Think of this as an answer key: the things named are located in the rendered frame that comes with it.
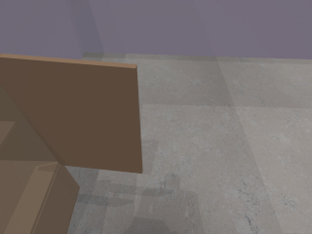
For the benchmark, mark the cupboard door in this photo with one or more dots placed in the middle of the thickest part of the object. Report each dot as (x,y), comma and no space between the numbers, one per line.
(85,111)

